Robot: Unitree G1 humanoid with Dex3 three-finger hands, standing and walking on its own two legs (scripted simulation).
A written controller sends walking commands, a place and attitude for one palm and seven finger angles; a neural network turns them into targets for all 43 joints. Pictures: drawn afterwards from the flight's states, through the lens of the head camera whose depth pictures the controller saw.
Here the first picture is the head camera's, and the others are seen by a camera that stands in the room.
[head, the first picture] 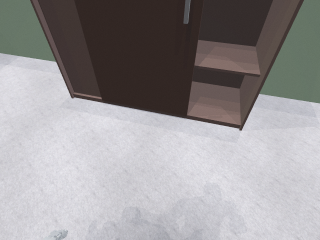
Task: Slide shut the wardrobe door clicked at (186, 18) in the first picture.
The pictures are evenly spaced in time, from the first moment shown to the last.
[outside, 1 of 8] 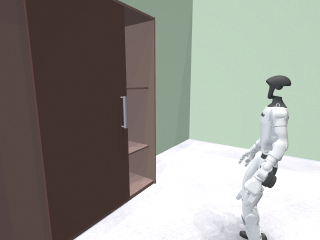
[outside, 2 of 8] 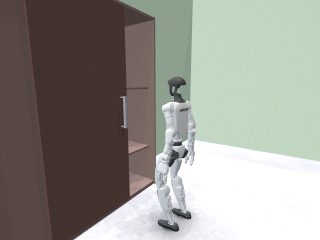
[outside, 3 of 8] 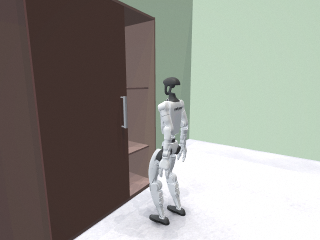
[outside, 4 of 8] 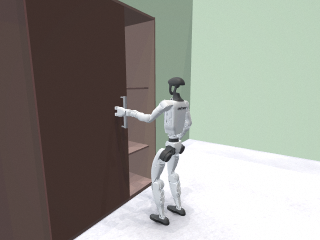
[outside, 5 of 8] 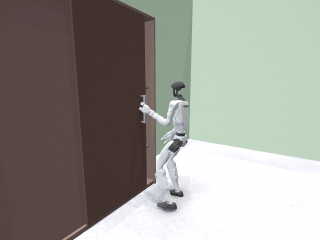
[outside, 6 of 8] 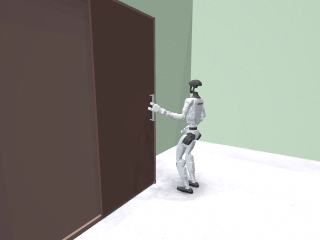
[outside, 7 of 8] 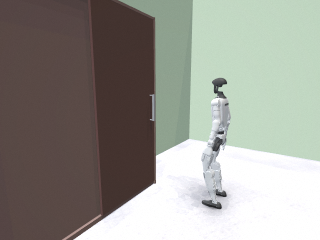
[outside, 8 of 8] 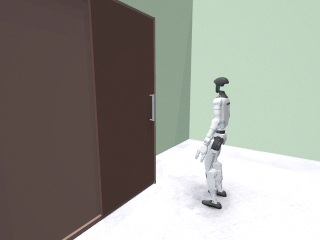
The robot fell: no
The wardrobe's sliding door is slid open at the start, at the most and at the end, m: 0.46 0.46 0.01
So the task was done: yes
